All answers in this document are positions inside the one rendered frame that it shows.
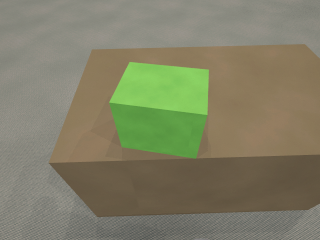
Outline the pedestal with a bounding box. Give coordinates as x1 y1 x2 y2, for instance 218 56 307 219
49 44 320 217

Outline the carton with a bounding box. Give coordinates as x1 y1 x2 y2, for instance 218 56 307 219
109 62 209 159

